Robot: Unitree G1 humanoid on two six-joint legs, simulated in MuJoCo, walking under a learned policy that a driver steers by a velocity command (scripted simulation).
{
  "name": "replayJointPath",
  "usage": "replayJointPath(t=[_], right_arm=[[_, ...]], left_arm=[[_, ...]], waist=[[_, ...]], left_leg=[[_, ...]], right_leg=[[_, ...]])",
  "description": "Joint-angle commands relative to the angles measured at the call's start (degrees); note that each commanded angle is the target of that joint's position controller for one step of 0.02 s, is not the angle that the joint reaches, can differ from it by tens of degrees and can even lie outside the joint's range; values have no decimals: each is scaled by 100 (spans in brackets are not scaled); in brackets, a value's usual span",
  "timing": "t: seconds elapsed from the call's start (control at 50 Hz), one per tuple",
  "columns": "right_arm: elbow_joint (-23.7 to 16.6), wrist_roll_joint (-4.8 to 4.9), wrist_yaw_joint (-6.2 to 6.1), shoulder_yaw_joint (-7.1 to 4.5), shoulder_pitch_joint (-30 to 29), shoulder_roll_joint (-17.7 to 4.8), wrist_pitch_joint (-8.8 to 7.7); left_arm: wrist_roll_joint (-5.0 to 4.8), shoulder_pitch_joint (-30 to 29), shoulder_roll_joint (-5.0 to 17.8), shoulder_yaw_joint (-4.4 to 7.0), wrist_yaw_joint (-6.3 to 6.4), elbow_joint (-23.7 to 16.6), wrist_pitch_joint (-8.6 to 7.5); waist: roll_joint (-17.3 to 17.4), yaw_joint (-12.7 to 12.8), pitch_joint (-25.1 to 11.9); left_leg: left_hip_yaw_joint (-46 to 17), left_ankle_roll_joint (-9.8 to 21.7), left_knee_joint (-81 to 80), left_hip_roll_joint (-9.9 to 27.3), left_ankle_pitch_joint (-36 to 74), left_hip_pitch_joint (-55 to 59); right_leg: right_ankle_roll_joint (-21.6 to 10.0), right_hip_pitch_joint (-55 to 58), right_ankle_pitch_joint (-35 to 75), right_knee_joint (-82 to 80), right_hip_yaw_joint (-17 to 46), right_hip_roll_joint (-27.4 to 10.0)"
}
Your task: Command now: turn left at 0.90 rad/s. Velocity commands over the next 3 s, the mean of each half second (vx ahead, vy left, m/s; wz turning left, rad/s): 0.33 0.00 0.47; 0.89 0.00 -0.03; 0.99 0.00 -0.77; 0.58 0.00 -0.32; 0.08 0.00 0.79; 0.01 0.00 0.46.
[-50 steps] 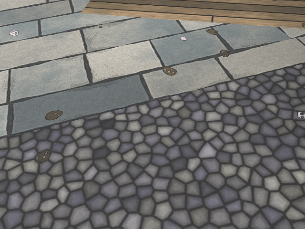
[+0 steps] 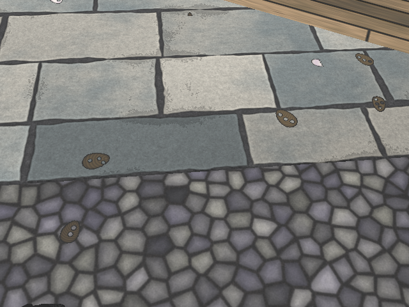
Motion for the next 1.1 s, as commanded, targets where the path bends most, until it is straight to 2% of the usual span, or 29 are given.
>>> replayJointPath(t=[0.02, 0.16, 0.2, 0.24, 0.28, 0.34, 0.36, 0.38, 0.4, 0.42, 0.46, 0.5, 0.6, 0.66, 0.72, 0.78, 0.8, 0.82, 0.84, 0.86, 0.88, 0.9, 0.92, 0.94, 0.96, 1.0, 1.02, 1.06, 1.1], right_arm=[[-516, 5, -135, -285, -161, -981, 43], [-571, -76, -254, -217, -189, -903, 130], [-517, -44, -198, -153, -7, -807, 105], [-443, -61, -96, -105, 103, -847, -1], [-382, -101, -32, -52, 135, -791, -140], [-399, -48, -28, 74, -24, -464, -257], [-512, -52, -25, 197, -238, -87, -317], [-817, 136, -39, 244, -317, 77, -451], [-828, 212, -73, 140, -577, -386, -555], [-767, 189, -48, 110, -625, -461, -624], [-671, -24, 22, 148, -547, -263, -686], [-683, -4, 98, 168, -660, -83, -689], [-824, -30, 158, 251, -1201, 140, -695], [-961, 12, 304, 320, -1899, 289, -773], [-1049, 93, 453, 314, -2250, 278, -835], [-1123, 87, 447, 179, -2011, -40, -819], [-1018, 114, 370, 65, -1319, -277, -750], [-687, 167, 253, -74, 29, -525, -652], [-261, 151, 127, -177, 1546, -832, -529], [-65, -40, 178, -221, 1679, -1284, -645], [33, -112, 131, -131, 1992, -642, -659], [125, -194, 95, -48, 1574, -395, -678], [223, -201, 107, -36, 1279, -346, -712], [300, -266, 133, -6, 953, -205, -756], [364, -349, 152, 71, 681, 73, -815], [528, -172, 208, 94, 312, 289, -870], [594, -99, 221, 92, 150, 298, -883], [636, -171, 194, 62, 26, 169, -921], [665, -242, 127, 49, 68, 79, -949]], left_arm=[[-28, -133, 313, 67, 35, -398, -78], [-62, -226, 336, 36, 7, -228, -70], [-123, -273, 332, 17, -90, -254, -121], [-191, -400, 389, 33, -191, -340, -262], [-233, -266, 456, 70, -238, -329, -470], [-208, 782, 449, 139, -218, 35, -699], [-149, 1646, 687, 203, -184, 220, -752], [-17, 2281, 1250, 340, -243, 388, -780], [-60, 2229, 1022, 296, -299, 402, -807], [-98, 2107, 717, 198, -281, 346, -797], [-113, 2071, 474, 71, -252, 315, -720], [-108, 2136, 205, -73, -254, 380, -670], [-114, 2409, 229, -196, -148, 613, -605], [-140, 2758, 247, -278, -91, 844, -582], [-207, 2908, 328, -316, -64, 1022, -533], [-123, 2959, 591, -274, -35, 1189, -463], [-49, 2908, 710, -239, -14, 1247, -418], [2, 2637, 840, -201, 8, 1226, -361], [121, 2421, 695, -243, 31, 1007, -387], [4, 3280, -554, -548, -72, 801, -563], [-343, 2558, 296, -360, -122, 767, -766], [-588, 1633, 524, -241, -110, 467, -796], [-521, 1280, 325, -299, -99, 345, -806], [-417, 1166, 185, -280, -105, 335, -750], [-406, 1447, 59, -257, -136, 395, -608], [-424, 1685, -222, -265, -144, 465, -318], [-411, 1571, -285, -268, -133, 423, -217], [-328, 1135, -236, -265, -117, 229, -151], [-267, 772, -166, -261, -173, 85, -207]], waist=[[715, 109, -1086], [1001, -82, -1179], [1024, -237, -1168], [1299, -329, -682], [1363, -245, -356], [1019, 321, -328], [288, 667, -481], [-1225, 689, -435], [-905, 736, 126], [-640, 672, 347], [-445, 533, 157], [-593, 467, 242], [-487, 555, 459], [-525, 779, 615], [-558, 749, 736], [-1050, 288, 127], [-1295, -190, -366], [-1263, -980, -1032], [-834, -1559, -1966], [1663, -628, -3159], [1623, -1110, -3288], [1298, -1068, -1829], [440, -827, -1169], [166, -485, -689], [320, -122, -502], [568, 198, -118], [567, 288, 185], [423, 295, 544], [282, 248, 646]], left_leg=[[-1521, 964, -539, 1200, 3635, 1444], [-1810, 775, -279, 1122, 3026, 1144], [-2108, 844, -687, 1068, 17, 985], [-2552, 979, -1112, 1147, -2067, 638], [-2702, 1018, -1202, 1183, -2354, 362], [-2379, 728, -588, 797, -2356, -362], [-1719, 428, 842, 334, -2096, -1212], [-717, 165, 2600, -347, -1729, -2749], [-744, 140, 3464, -40, -1631, -3669], [-719, 174, 3838, 165, -1085, -3893], [-320, 137, 3870, 494, -347, -3799], [-74, 66, 3681, 696, 145, -3592], [368, -227, 2747, 759, 1206, -3558], [725, -261, 1632, 603, 1869, -2801], [863, -122, 771, 442, 1841, -2334], [1184, 212, 591, -68, 1070, -1163], [1193, 383, 694, -201, 729, -293], [1101, 568, 540, -150, 877, 1331], [-22, 758, 978, 816, 270, 3779], [-3502, 1623, 128, 2490, -2432, 5801], [-4576, 1430, -1024, 2469, -3132, 5478], [-3360, 1118, -1092, 2315, -2301, 4460], [-2581, 1007, -1251, 2146, -1412, 3347], [-1946, 950, -1403, 1974, -844, 2388], [-1446, 911, -1577, 1841, -607, 1701], [-599, 797, -1965, 1748, -183, 922], [-180, 661, -2114, 1720, 144, 582], [662, 500, -2280, 1469, 919, 194], [1337, 393, -2356, 1105, 1444, 194]], right_leg=[[146, -609, 524, -345, 216, 127], [258, 57, 1064, -1670, 247, 163], [128, 235, 1099, -2081, 183, 84], [-61, 376, 855, -2486, 90, 46], [-257, 838, 663, -2944, -13, -2], [-586, 2528, 1021, -3890, 30, -170], [-881, 3513, 173, -4318, 1092, -967], [-1750, 4256, -1907, -5258, 3661, -2008], [-1988, 4029, -2513, -5464, 4336, -2358], [-1854, 3947, -2075, -5379, 3774, -2140], [-1576, 3859, -1270, -5378, 2785, -1709], [-1395, 3466, -646, -5539, 2140, -1395], [-1414, 3029, 1134, -5887, 1179, -1187], [-1336, 2809, 1987, -6191, 649, -1127], [-1278, 3246, 2827, -6184, 316, -1257], [-1144, 3922, 7109, -5121, 32, -1488], [-1085, 3984, 8454, -4260, 18, -1593], [-947, 3415, 8914, -2850, -141, -1511], [-880, 1717, 6990, -967, -32, -1296], [-693, -530, 474, 1289, 473, -26], [-824, -985, 239, 1855, 946, -71], [-822, -1477, 512, 2001, 670, -350], [-819, -1333, 804, 1764, 566, -578], [-787, -1091, 1031, 1528, 495, -769], [-770, -720, 1252, 1448, 557, -981], [-706, -488, 1140, 1226, 515, -1169], [-673, -609, 1147, 1094, 496, -1231], [-596, -827, 1839, 681, 388, -1170], [-600, -819, 2826, -108, 88, -974]])
Next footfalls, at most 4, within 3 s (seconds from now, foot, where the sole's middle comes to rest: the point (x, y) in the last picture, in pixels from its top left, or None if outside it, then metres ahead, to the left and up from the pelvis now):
0.36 right None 0.14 -0.13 -0.78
0.84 left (129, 261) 0.55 0.24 -0.78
1.30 right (177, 144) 1.02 0.10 -0.78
1.72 left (168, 65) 1.47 0.16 -0.78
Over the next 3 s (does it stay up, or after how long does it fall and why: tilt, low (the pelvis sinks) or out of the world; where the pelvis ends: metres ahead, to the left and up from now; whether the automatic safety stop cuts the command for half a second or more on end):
stays up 1.41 0.12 -0.01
